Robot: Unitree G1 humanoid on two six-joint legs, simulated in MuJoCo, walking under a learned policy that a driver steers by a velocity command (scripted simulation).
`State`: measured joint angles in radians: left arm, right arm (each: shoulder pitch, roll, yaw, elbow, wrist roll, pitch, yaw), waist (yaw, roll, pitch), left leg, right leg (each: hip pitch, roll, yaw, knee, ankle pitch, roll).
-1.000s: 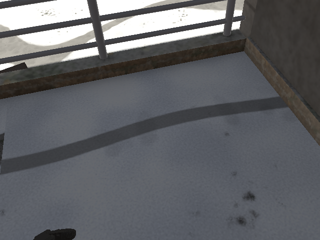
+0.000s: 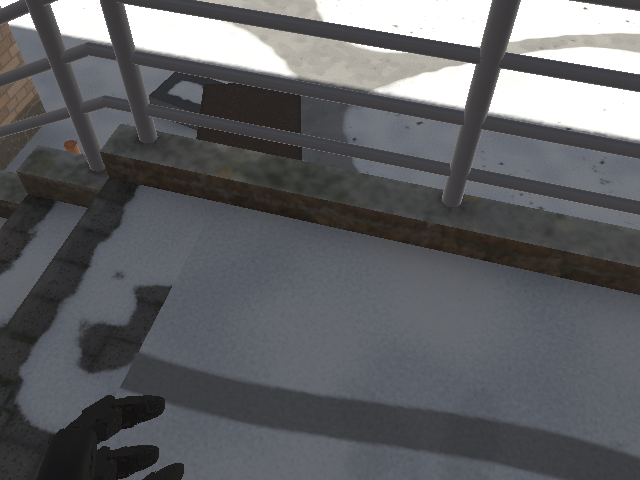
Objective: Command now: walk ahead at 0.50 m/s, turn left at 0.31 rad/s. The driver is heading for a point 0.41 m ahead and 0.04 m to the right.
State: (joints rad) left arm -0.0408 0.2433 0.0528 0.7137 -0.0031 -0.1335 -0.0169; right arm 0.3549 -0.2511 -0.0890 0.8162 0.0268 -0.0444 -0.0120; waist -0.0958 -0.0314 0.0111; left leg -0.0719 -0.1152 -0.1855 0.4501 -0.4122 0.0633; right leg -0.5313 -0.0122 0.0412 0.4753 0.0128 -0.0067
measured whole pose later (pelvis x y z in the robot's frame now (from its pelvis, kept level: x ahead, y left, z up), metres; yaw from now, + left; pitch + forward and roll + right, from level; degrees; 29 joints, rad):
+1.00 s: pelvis +0.36 +0.01 +0.01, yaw +2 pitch -1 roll +1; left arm 0.19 0.23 0.03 0.91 0.03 -0.02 0.01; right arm 0.15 -0.22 -0.03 0.89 -0.01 0.01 -0.01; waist 0.00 0.01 0.01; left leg -0.27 -0.01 0.02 0.50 -0.21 0.01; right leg -0.26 -0.05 0.01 0.54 -0.27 0.04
